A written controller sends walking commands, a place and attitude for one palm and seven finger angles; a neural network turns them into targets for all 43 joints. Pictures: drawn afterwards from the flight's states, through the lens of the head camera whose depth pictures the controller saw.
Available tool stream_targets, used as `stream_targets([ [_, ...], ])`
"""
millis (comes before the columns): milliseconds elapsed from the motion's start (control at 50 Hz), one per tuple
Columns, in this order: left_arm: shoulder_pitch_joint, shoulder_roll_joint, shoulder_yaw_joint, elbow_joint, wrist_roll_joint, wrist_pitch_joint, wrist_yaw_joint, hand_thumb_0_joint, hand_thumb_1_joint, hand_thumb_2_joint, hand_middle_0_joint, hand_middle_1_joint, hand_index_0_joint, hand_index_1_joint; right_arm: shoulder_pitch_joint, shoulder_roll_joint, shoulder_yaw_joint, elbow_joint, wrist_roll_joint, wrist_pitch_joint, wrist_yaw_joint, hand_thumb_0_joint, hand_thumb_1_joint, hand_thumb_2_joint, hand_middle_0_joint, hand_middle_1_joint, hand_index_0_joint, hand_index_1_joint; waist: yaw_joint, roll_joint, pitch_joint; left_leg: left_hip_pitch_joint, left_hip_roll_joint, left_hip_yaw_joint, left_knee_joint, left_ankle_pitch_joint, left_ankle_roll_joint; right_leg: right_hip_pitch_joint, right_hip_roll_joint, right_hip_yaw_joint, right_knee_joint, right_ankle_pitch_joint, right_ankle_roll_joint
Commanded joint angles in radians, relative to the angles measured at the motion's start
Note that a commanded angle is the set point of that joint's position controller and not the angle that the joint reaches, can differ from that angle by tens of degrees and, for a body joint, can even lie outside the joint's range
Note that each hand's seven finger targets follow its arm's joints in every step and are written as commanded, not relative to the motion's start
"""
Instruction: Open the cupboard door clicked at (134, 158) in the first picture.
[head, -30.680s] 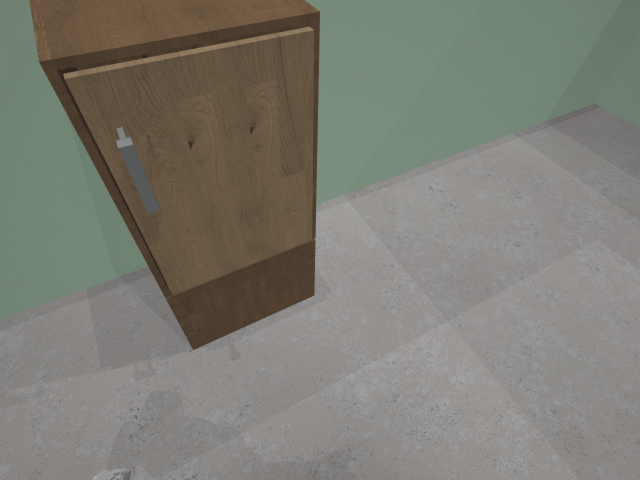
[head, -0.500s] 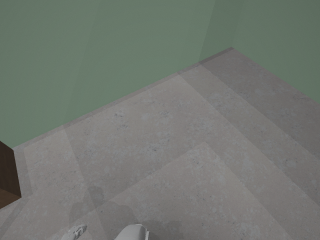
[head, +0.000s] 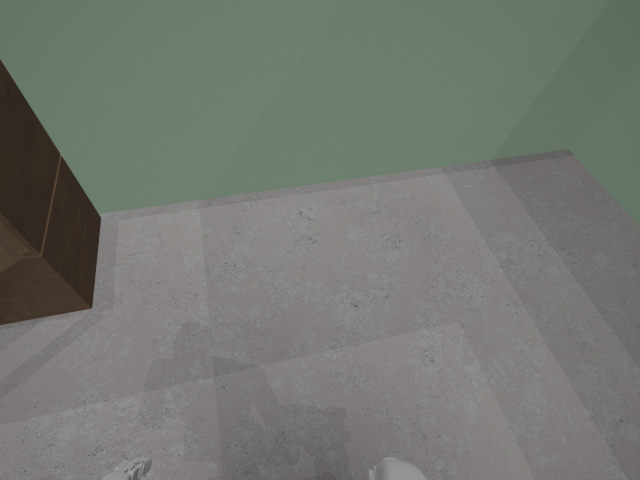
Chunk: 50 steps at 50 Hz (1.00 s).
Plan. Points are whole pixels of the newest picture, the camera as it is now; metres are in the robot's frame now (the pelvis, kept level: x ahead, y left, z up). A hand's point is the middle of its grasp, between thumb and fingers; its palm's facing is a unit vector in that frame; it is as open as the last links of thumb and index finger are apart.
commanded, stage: turn to face it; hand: left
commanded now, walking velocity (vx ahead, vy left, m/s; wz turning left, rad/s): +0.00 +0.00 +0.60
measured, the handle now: out of the picture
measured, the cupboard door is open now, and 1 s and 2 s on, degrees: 38 38 38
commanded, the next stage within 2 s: take the last steps up to it in 1.40 s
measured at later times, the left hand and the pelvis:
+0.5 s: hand out of the picture +0.00 +0.16 -0.17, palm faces +0.32 -0.92 -0.23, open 7.4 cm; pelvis +0.01 -0.04 +0.00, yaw +19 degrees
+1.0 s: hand out of the picture +0.02 +0.20 -0.15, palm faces +0.56 -0.77 -0.29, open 7.4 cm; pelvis +0.03 -0.05 -0.01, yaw +35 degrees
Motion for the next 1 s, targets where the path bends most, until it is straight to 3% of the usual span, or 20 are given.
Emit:
stream_targets([
  [0, -0.038, 0.057, 0.009, -0.102, -0.005, -0.028, 0.000, 0.000, 0.900, 0.900, -0.200, -0.300, -0.200, -0.300, 0.045, -0.227, -0.069, -0.050, -0.004, -0.014, -0.015, 0.000, -0.900, -0.900, 0.200, 0.300, 0.200, 0.300, -0.028, 0.177, -0.120, 0.104, 0.239, -0.283, -0.144, 0.291, 0.128, 0.029, 0.032, -0.006, -0.149, -0.021, -0.002],
  [100, 0.056, 0.070, 0.014, -0.084, -0.012, -0.045, 0.008, 0.000, 0.900, 0.900, -0.200, -0.300, -0.200, -0.300, -0.008, -0.219, -0.077, -0.066, 0.004, -0.005, -0.012, 0.000, -0.900, -0.900, 0.200, 0.300, 0.200, 0.300, 0.021, 0.174, -0.149, -0.022, 0.176, -0.316, -0.053, 0.303, 0.079, 0.304, 0.080, -0.025, -0.494, 0.129, -0.025],
  [120, 0.104, 0.104, 0.023, -0.077, -0.011, -0.056, 0.015, 0.000, 0.900, 0.900, -0.200, -0.300, -0.200, -0.300, -0.021, -0.190, -0.074, -0.075, 0.012, -0.005, -0.009, 0.000, -0.900, -0.900, 0.200, 0.300, 0.200, 0.300, 0.047, 0.102, -0.170, -0.117, 0.129, -0.288, 0.017, 0.195, 0.034, 0.445, 0.016, 0.029, -0.641, 0.198, -0.038],
  [140, 0.128, 0.190, 0.042, -0.071, 0.005, -0.065, 0.025, 0.000, 0.900, 0.900, -0.200, -0.300, -0.200, -0.300, -0.010, -0.124, -0.067, -0.091, 0.022, -0.007, -0.003, 0.000, -0.900, -0.900, 0.200, 0.300, 0.200, 0.300, 0.057, -0.165, -0.180, -0.299, -0.001, -0.129, 0.213, -0.111, -0.043, 0.567, -0.230, 0.267, -0.746, 0.216, -0.115],
  [160, 0.121, 0.227, 0.041, -0.080, 0.009, -0.063, 0.026, 0.000, 0.900, 0.900, -0.200, -0.300, -0.200, -0.300, -0.028, -0.132, -0.069, -0.106, 0.016, -0.004, -0.001, 0.000, -0.900, -0.900, 0.200, 0.300, 0.200, 0.300, 0.061, -0.251, -0.145, -0.324, -0.049, -0.017, 0.481, -0.389, -0.077, 0.444, -0.426, 0.401, -0.769, 0.315, -0.231],
  [200, 0.021, 0.128, 0.021, -0.097, 0.003, -0.066, 0.036, 0.000, 0.900, 0.900, -0.200, -0.300, -0.200, -0.300, 0.000, -0.143, -0.077, -0.075, 0.006, 0.015, 0.008, 0.000, -0.900, -0.900, 0.200, 0.300, 0.200, 0.300, -0.002, -0.206, -0.084, -0.318, 0.030, -0.060, 0.692, -0.300, -0.073, 0.321, -0.343, 0.242, -0.743, 0.356, -0.242],
  [260, 0.007, 0.090, 0.003, -0.103, -0.003, -0.069, 0.024, 0.000, 0.900, 0.900, -0.200, -0.300, -0.200, -0.300, -0.009, -0.110, -0.062, -0.053, 0.006, 0.027, 0.023, 0.000, -0.900, -0.900, 0.200, 0.300, 0.200, 0.300, -0.017, -0.204, -0.059, -0.308, 0.047, 0.019, 0.695, -0.194, -0.107, 0.344, -0.222, 0.027, -0.681, 0.588, -0.194],
  [420, 0.137, 0.158, 0.029, -0.055, 0.010, -0.068, 0.020, 0.000, 0.900, 0.900, -0.200, -0.300, -0.200, -0.300, -0.116, -0.075, -0.035, -0.084, 0.016, 0.011, 0.031, 0.000, -0.900, -0.900, 0.200, 0.300, 0.200, 0.300, 0.053, -0.196, -0.119, -0.170, 0.031, 0.139, 0.263, -0.221, -0.098, 0.479, -0.271, -0.053, -0.570, 0.784, -0.194],
  [480, 0.112, 0.168, 0.037, -0.055, 0.003, -0.065, 0.013, 0.000, 0.900, 0.900, -0.200, -0.300, -0.200, -0.300, -0.051, -0.100, -0.038, -0.074, 0.013, 0.001, 0.026, 0.000, -0.900, -0.900, 0.200, 0.300, 0.200, 0.300, 0.007, -0.166, -0.142, -0.005, 0.013, 0.158, 0.065, -0.072, -0.076, 0.403, -0.260, -0.106, -0.466, 0.729, -0.142],
  [500, 0.092, 0.159, 0.035, -0.059, -0.004, -0.062, 0.010, 0.000, 0.900, 0.900, -0.200, -0.300, -0.200, -0.300, 0.009, -0.131, -0.047, -0.059, 0.011, -0.005, 0.026, 0.000, -0.900, -0.900, 0.200, 0.300, 0.200, 0.300, -0.033, -0.096, -0.171, 0.135, 0.033, 0.123, -0.049, 0.061, -0.061, 0.312, -0.245, -0.136, -0.353, 0.645, -0.101],
  [540, 0.027, 0.047, 0.005, -0.132, -0.012, -0.047, 0.004, 0.000, 0.900, 0.900, -0.200, -0.300, -0.200, -0.300, 0.160, -0.322, -0.096, -0.037, 0.003, -0.010, 0.006, 0.000, -0.900, -0.900, 0.200, 0.300, 0.200, 0.300, -0.114, 0.349, -0.239, 0.357, 0.446, -0.415, -0.121, 0.685, 0.177, -0.107, -0.033, -0.135, 0.066, -0.277, 0.012],
  [560, -0.010, 0.081, 0.008, -0.139, -0.004, -0.034, 0.010, 0.000, 0.900, 0.900, -0.200, -0.300, -0.200, -0.300, 0.179, -0.322, -0.091, -0.018, 0.004, -0.005, 0.000, 0.000, -0.900, -0.900, 0.200, 0.300, 0.200, 0.300, -0.110, 0.232, -0.241, 0.329, 0.466, -0.372, -0.095, 0.649, 0.224, -0.117, -0.048, -0.023, 0.147, -0.261, -0.011],
  [600, -0.034, 0.073, 0.015, -0.113, 0.000, -0.030, 0.008, 0.000, 0.900, 0.900, -0.200, -0.300, -0.200, -0.300, 0.071, -0.259, -0.076, -0.053, -0.002, -0.015, -0.016, 0.000, -0.900, -0.900, 0.200, 0.300, 0.200, 0.300, -0.066, 0.217, -0.170, 0.196, 0.350, -0.309, -0.129, 0.393, 0.176, -0.122, -0.056, 0.003, 0.164, -0.121, -0.007],
  [660, 0.016, 0.074, 0.016, -0.075, 0.001, -0.023, -0.003, 0.000, 0.900, 0.900, -0.200, -0.300, -0.200, -0.300, 0.002, -0.221, -0.058, -0.066, 0.001, -0.021, -0.021, 0.000, -0.900, -0.900, 0.200, 0.300, 0.200, 0.300, -0.017, 0.168, -0.118, 0.140, 0.261, -0.216, -0.147, 0.391, 0.119, -0.084, -0.028, 0.006, 0.134, 0.004, 0.000],
  [840, -0.027, 0.062, 0.007, -0.104, -0.006, -0.030, 0.001, 0.000, 0.900, 0.900, -0.200, -0.300, -0.200, -0.300, 0.019, -0.234, -0.073, -0.057, -0.005, -0.010, -0.013, 0.000, -0.900, -0.900, 0.200, 0.300, 0.200, 0.300, -0.023, 0.199, -0.118, 0.075, 0.218, -0.307, -0.127, 0.302, 0.122, 0.087, 0.051, -0.019, -0.224, -0.018, -0.005],
  [900, 0.043, 0.076, 0.011, -0.091, -0.010, -0.044, 0.007, 0.000, 0.900, 0.900, -0.200, -0.300, -0.200, -0.300, -0.018, -0.222, -0.076, -0.066, 0.003, -0.005, -0.011, 0.000, -0.900, -0.900, 0.200, 0.300, 0.200, 0.300, 0.015, 0.197, -0.140, -0.009, 0.184, -0.324, -0.056, 0.339, 0.092, 0.270, 0.079, -0.024, -0.439, 0.096, -0.017],
  [920, 0.091, 0.093, 0.018, -0.079, -0.011, -0.053, 0.011, 0.000, 0.900, 0.900, -0.200, -0.300, -0.200, -0.300, -0.036, -0.206, -0.075, -0.074, 0.009, -0.005, -0.010, 0.000, -0.900, -0.900, 0.200, 0.300, 0.200, 0.300, 0.044, 0.157, -0.156, -0.078, 0.145, -0.307, -0.003, 0.269, 0.054, 0.389, 0.053, -0.009, -0.585, 0.186, -0.023],
  [940, 0.130, 0.165, 0.034, -0.075, 0.001, -0.065, 0.020, 0.000, 0.900, 0.900, -0.200, -0.300, -0.200, -0.300, -0.026, -0.149, -0.069, -0.086, 0.020, -0.006, -0.004, 0.000, -0.900, -0.900, 0.200, 0.300, 0.200, 0.300, 0.060, -0.047, -0.183, -0.235, 0.051, -0.212, 0.154, 0.036, -0.011, 0.547, -0.133, 0.169, -0.718, 0.193, -0.069],
  [960, 0.134, 0.228, 0.043, -0.078, 0.011, -0.068, 0.024, 0.000, 0.900, 0.900, -0.200, -0.300, -0.200, -0.300, -0.035, -0.111, -0.063, -0.109, 0.020, -0.007, -0.002, 0.000, -0.900, -0.900, 0.200, 0.300, 0.200, 0.300, 0.067, -0.287, -0.156, -0.342, -0.073, -0.018, 0.412, -0.364, -0.082, 0.519, -0.388, 0.395, -0.757, 0.325, -0.193],
  [980, 0.118, 0.212, 0.032, -0.081, 0.004, -0.067, 0.027, 0.000, 0.900, 0.900, -0.200, -0.300, -0.200, -0.300, -0.029, -0.154, -0.069, -0.100, 0.010, -0.001, 0.002, 0.000, -0.900, -0.900, 0.200, 0.300, 0.200, 0.300, 0.051, -0.206, -0.138, -0.311, -0.008, -0.052, 0.607, -0.384, -0.070, 0.394, -0.420, 0.349, -0.738, 0.377, -0.254],
])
